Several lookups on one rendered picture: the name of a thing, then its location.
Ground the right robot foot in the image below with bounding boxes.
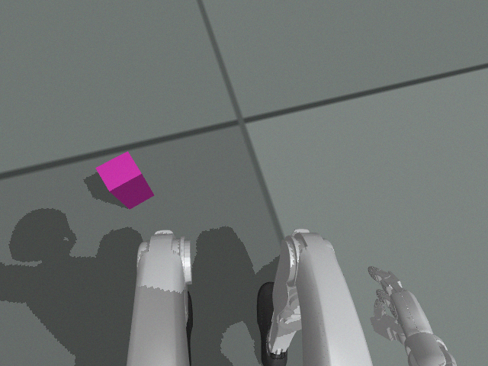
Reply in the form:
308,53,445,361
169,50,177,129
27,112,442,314
257,282,287,366

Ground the right robot arm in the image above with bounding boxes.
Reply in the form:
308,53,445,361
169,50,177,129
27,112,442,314
404,332,457,366

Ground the right robot hand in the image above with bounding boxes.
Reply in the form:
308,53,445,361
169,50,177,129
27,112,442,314
368,266,434,345

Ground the carton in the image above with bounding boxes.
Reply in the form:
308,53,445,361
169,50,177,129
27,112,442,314
96,151,154,209

